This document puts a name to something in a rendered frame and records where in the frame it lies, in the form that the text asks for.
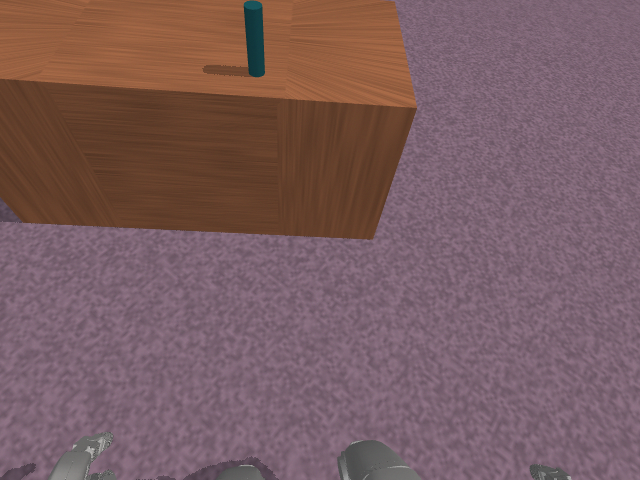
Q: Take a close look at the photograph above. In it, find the left robot hand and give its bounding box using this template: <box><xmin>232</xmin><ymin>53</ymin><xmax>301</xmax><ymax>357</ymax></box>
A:
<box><xmin>47</xmin><ymin>432</ymin><xmax>117</xmax><ymax>480</ymax></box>

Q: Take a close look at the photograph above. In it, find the can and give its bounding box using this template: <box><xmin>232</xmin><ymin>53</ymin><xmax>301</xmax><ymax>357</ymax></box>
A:
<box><xmin>244</xmin><ymin>0</ymin><xmax>265</xmax><ymax>77</ymax></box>

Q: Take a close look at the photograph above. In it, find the right robot hand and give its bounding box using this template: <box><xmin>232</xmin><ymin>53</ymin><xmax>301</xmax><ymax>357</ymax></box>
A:
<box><xmin>530</xmin><ymin>464</ymin><xmax>571</xmax><ymax>480</ymax></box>

